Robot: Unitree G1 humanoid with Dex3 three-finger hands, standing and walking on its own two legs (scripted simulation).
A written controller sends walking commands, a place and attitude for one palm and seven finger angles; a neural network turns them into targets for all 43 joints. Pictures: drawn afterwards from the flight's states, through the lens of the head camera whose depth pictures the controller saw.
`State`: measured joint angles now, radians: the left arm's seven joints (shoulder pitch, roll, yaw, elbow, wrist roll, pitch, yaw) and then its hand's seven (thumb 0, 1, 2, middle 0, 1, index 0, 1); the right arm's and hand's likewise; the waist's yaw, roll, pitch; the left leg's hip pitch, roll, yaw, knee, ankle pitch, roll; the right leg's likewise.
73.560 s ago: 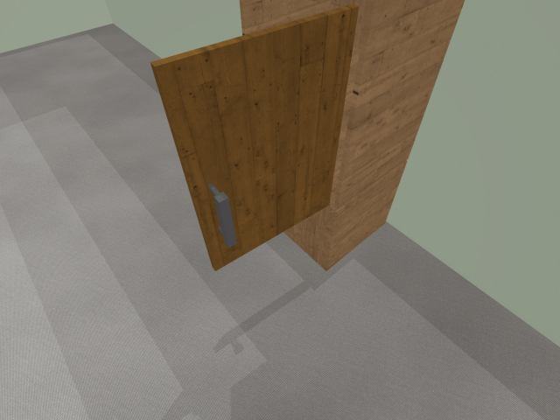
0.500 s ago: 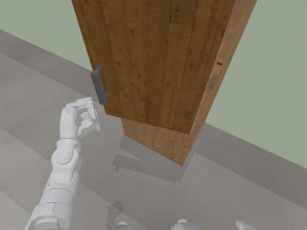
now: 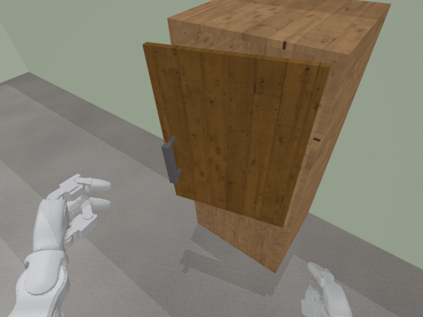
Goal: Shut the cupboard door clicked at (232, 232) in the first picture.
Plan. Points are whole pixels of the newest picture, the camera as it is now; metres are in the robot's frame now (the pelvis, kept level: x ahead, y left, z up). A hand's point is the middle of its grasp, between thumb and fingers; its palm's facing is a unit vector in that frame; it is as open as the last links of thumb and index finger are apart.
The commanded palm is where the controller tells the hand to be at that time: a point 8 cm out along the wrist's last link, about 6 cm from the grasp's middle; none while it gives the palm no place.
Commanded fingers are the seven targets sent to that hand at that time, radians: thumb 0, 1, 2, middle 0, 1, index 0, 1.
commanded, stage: draw the hand back to the body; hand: left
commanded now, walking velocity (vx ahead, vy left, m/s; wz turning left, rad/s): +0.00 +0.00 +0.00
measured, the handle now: (173, 160) +0.60 +0.19 -0.10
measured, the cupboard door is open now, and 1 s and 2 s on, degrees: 15 15 15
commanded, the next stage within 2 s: step back with the hand held close in 0.62 s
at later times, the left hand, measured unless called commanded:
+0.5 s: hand (45, 230) +0.19 +0.26 +0.15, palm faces +0.47 -0.79 -0.40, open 7.3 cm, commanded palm +0.14 +0.30 +0.18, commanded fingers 0.00 0.90 0.90 -0.20 -0.30 -0.20 -0.30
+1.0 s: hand (40, 228) +0.20 +0.27 +0.16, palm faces +0.38 -0.79 -0.48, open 7.4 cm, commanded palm +0.13 +0.31 +0.18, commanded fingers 0.00 0.90 0.90 -0.20 -0.30 -0.20 -0.30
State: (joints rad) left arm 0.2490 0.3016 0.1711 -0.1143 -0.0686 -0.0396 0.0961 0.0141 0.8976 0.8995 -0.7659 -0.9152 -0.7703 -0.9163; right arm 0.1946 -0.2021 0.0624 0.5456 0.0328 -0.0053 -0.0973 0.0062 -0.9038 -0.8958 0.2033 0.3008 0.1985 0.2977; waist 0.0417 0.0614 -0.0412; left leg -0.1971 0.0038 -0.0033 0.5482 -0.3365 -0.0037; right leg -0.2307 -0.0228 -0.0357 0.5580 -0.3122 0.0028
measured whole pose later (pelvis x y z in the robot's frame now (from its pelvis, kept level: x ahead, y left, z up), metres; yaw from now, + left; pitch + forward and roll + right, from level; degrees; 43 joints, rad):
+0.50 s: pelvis +0.00 +0.00 +0.01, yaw +0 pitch -3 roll +0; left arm 0.44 0.32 0.34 -0.34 -0.07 -0.04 0.11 0.01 0.89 0.90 -0.23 -0.33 -0.23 -0.33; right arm 0.21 -0.23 0.02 0.63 0.01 -0.09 -0.09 0.01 -0.90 -0.90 0.20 0.30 0.20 0.30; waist 0.07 0.07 0.00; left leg -0.11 0.01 0.00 0.45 -0.30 -0.01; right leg -0.15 -0.02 -0.04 0.48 -0.28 0.00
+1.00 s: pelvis -0.01 +0.01 +0.00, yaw -1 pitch +1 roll +0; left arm 0.54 0.38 0.38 -0.41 -0.06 -0.15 0.12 0.01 0.89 0.90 -0.21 -0.30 -0.22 -0.30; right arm 0.19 -0.26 -0.01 0.60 0.02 -0.01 -0.09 0.01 -0.90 -0.90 0.20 0.30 0.20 0.30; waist 0.00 0.05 0.00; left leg -0.23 -0.01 0.01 0.51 -0.29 0.01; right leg -0.26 -0.03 -0.02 0.50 -0.26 0.02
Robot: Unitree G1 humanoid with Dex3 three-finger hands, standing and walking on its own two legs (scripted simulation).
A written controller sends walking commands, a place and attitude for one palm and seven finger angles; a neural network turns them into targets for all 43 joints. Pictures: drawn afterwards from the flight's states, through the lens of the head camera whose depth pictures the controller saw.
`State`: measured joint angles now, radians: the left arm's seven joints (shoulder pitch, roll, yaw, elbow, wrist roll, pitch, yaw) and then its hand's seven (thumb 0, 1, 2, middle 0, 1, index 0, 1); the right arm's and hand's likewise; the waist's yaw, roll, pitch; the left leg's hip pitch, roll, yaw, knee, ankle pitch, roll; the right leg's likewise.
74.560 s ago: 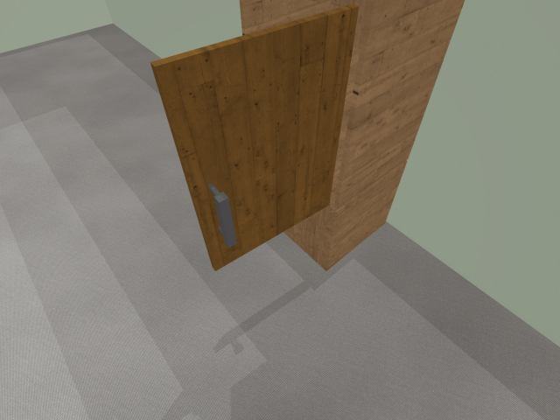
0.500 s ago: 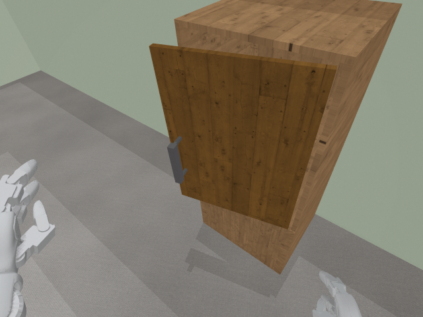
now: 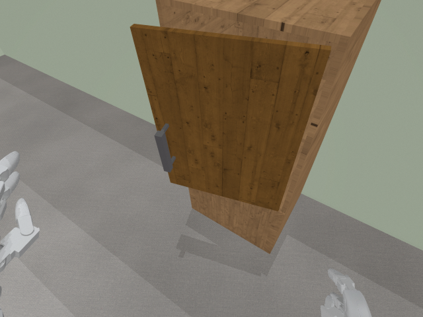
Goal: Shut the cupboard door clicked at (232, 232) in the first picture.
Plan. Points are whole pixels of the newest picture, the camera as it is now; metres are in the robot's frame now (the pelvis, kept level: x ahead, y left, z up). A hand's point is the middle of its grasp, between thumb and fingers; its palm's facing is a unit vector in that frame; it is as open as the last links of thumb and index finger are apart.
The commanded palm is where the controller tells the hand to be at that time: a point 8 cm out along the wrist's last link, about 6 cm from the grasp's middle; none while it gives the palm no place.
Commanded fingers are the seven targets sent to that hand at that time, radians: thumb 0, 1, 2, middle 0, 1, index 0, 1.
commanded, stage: step back with the hand held close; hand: left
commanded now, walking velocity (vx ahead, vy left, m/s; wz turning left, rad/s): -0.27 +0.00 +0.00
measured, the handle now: (167, 148) +0.61 +0.19 -0.11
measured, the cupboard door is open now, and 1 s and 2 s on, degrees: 15 15 15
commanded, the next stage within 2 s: stop stepping back and stand still in 1.14 s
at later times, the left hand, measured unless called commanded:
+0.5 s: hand out of the picture +0.12 +0.26 +0.17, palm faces +0.49 -0.75 -0.44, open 7.4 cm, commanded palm +0.06 +0.29 +0.18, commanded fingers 0.00 0.90 0.90 -0.20 -0.30 -0.20 -0.30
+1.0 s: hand out of the picture +0.02 +0.27 +0.18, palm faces +0.53 -0.66 -0.53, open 7.4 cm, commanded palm -0.06 +0.29 +0.18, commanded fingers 0.00 0.90 0.90 -0.20 -0.30 -0.20 -0.30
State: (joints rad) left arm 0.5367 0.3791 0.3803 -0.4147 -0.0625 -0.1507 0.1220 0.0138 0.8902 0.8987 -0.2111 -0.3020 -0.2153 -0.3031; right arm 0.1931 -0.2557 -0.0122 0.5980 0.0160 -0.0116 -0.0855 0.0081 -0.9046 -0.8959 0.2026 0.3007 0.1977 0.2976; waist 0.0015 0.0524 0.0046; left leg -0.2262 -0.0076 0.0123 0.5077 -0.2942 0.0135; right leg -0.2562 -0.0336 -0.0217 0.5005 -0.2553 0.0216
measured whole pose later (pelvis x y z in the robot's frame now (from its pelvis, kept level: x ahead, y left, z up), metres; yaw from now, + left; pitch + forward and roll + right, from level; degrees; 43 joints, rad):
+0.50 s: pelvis -0.08 -0.01 -0.01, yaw +1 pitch -1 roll -1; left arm 0.51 0.38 0.43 -0.46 -0.02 -0.22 0.15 0.01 0.89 0.90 -0.21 -0.30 -0.22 -0.30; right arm 0.25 -0.22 0.01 0.57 0.01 -0.04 -0.09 0.01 -0.90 -0.90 0.21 0.30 0.20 0.30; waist 0.00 0.01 -0.02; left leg -0.39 0.01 0.00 0.66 -0.29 0.02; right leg -0.39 -0.02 -0.04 0.60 -0.20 0.00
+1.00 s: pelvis -0.15 -0.03 -0.02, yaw +11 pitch +2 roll -3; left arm 0.53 0.51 0.50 -0.51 -0.01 -0.28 0.15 0.01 0.89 0.90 -0.21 -0.30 -0.22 -0.30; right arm 0.30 -0.19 -0.02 0.62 0.00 -0.09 -0.07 0.01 -0.90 -0.90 0.20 0.30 0.20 0.30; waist -0.08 0.01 -0.04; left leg -0.60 0.08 0.01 0.67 -0.21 0.02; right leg -0.28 0.08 0.01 0.66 -0.44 -0.01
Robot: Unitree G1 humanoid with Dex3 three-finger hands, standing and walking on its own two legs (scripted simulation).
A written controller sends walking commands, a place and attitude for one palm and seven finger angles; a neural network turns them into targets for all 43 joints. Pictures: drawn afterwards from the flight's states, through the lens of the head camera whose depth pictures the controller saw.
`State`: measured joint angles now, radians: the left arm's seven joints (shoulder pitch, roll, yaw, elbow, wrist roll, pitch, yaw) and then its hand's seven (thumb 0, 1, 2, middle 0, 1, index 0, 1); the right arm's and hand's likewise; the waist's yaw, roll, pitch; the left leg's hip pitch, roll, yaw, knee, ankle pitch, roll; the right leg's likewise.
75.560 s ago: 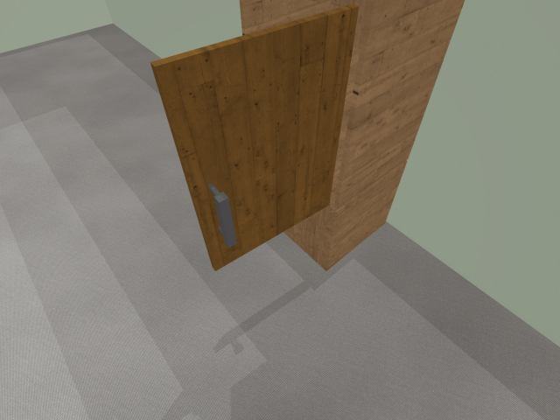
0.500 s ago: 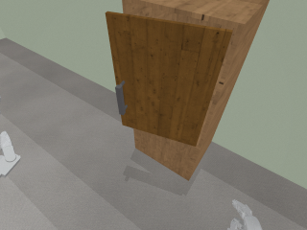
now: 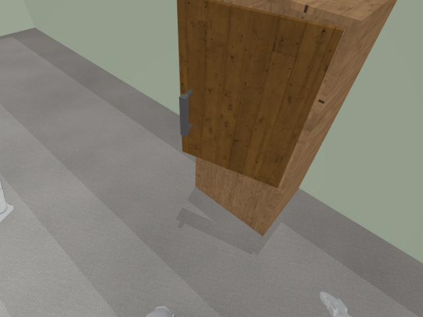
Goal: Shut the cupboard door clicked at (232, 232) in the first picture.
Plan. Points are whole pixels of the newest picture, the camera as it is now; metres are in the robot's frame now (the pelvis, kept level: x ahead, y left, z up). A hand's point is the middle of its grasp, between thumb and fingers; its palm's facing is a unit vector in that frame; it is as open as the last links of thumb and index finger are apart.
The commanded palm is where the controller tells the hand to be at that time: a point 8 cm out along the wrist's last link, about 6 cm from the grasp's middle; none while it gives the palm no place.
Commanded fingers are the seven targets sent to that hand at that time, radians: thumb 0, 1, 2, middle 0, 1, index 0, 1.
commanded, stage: step back with the hand held close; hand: left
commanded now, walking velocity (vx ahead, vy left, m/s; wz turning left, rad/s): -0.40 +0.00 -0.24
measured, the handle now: (187, 113) +0.78 +0.07 -0.08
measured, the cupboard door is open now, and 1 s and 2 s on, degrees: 15 15 15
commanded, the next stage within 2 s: stop stepping back and stand still in 0.14 s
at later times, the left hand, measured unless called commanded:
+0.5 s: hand out of the picture +0.13 +0.24 +0.19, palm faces +0.26 -0.85 -0.46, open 7.4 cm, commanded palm +0.07 +0.29 +0.20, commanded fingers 0.00 0.90 0.90 -0.20 -0.30 -0.20 -0.30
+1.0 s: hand out of the picture +0.12 +0.25 +0.20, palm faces +0.30 -0.84 -0.46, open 7.4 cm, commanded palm +0.07 +0.30 +0.20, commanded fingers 0.00 0.90 0.90 -0.20 -0.30 -0.20 -0.30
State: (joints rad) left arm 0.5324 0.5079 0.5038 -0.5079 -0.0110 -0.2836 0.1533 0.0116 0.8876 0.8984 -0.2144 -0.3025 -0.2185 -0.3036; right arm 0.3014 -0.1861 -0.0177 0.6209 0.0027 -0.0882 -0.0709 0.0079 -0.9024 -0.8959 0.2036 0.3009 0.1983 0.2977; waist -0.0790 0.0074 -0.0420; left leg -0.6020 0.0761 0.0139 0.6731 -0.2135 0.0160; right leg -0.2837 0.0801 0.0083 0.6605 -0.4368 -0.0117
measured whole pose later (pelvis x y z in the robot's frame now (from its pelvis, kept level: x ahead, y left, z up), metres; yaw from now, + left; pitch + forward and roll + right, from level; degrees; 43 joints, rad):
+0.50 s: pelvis -0.12 +0.02 +0.01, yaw -10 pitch +0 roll -1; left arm 0.56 0.45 0.44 -0.55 -0.05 -0.19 0.14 0.01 0.89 0.90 -0.21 -0.30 -0.21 -0.30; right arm 0.20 -0.16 0.04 0.54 0.01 -0.09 -0.03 0.00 -0.90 -0.90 0.21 0.30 0.20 0.30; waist -0.01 -0.03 -0.01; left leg -0.42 0.09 0.10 0.66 -0.32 -0.02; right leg -0.27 0.03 -0.05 0.57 -0.33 -0.03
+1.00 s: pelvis -0.12 +0.03 +0.02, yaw -10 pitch +0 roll -1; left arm 0.56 0.41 0.43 -0.44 -0.03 -0.23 0.17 0.01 0.89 0.90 -0.21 -0.30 -0.21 -0.30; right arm 0.26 -0.18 0.02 0.67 0.00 -0.11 -0.05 0.01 -0.90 -0.90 0.20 0.30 0.20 0.30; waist -0.04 0.02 -0.04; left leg -0.30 0.05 0.05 0.57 -0.27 0.00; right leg -0.23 0.04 -0.05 0.51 -0.29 -0.04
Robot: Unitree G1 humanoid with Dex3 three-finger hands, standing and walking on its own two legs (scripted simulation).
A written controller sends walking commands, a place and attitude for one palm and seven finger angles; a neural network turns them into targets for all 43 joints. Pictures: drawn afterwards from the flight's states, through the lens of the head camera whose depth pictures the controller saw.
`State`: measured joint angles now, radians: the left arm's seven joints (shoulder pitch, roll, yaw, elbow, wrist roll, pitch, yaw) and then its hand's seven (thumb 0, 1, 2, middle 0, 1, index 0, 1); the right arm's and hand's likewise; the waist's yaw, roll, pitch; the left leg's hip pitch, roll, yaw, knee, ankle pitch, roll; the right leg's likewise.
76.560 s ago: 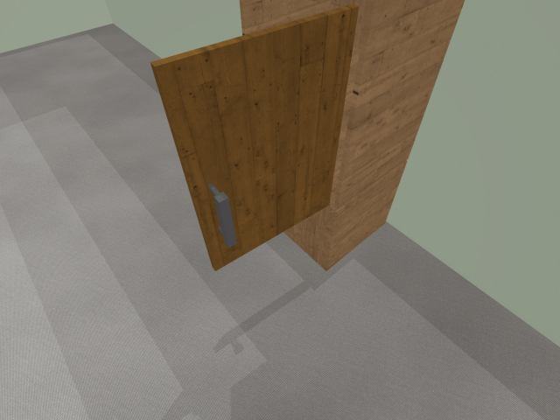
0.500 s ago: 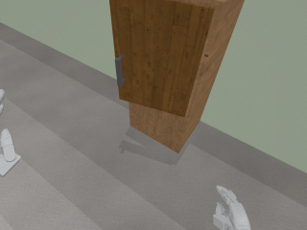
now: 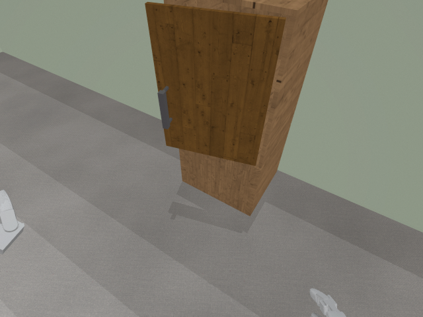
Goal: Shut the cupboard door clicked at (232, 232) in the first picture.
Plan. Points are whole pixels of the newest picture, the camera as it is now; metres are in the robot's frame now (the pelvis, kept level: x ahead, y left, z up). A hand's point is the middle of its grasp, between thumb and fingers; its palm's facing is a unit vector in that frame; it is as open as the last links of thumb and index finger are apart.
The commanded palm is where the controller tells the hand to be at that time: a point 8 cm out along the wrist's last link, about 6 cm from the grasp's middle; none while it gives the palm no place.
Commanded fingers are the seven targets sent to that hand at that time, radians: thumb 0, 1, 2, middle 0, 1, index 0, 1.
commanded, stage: let the arm hang, fingers relaxed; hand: left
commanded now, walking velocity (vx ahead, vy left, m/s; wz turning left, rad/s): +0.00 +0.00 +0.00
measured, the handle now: (166, 107) +0.88 +0.20 -0.10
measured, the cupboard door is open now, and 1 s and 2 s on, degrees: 15 15 15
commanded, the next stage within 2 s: look to check the result in 1.14 s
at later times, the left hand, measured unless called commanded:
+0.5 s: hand out of the picture -0.01 +0.21 -0.18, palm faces +0.03 -0.98 -0.18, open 7.1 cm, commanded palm none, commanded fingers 0.00 0.90 0.90 -0.20 -0.30 -0.20 -0.30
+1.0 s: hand out of the picture +0.03 +0.23 -0.16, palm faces +0.00 -0.96 -0.27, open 7.3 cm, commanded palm none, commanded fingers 0.00 0.90 0.90 -0.20 -0.30 -0.20 -0.30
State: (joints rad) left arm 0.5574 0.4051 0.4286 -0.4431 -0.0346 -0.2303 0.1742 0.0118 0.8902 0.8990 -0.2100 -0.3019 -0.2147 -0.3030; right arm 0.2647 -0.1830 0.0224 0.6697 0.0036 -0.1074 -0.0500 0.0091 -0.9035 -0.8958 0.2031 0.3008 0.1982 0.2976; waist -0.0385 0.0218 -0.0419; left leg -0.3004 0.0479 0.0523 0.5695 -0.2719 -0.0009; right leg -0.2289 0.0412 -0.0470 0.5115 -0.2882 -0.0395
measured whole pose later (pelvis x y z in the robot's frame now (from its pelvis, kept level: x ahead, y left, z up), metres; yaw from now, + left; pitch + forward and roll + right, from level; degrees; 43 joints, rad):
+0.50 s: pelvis -0.02 +0.01 +0.01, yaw +1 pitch -1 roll -1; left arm 0.32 0.24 0.01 0.97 0.02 0.04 0.00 -0.01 0.96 0.90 -0.21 -0.30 -0.21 -0.30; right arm 0.23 -0.24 0.01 0.99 -0.02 0.03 -0.01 0.00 -0.91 -0.90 0.20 0.30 0.20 0.30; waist 0.01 -0.06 0.05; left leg -0.26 0.02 0.04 0.50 -0.21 0.02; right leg -0.19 0.01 -0.06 0.45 -0.24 -0.02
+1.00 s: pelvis -0.01 +0.01 +0.01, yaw +0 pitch -2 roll +0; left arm 0.21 0.25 0.02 1.11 0.01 0.00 0.01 0.00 0.91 0.90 -0.20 -0.30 -0.20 -0.30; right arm 0.23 -0.25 -0.01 1.13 -0.01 0.00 -0.01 0.00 -0.91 -0.90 0.20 0.30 0.20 0.30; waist -0.01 0.00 0.01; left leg -0.18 0.00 0.08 0.38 -0.17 0.02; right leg -0.15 0.00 -0.03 0.40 -0.22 -0.01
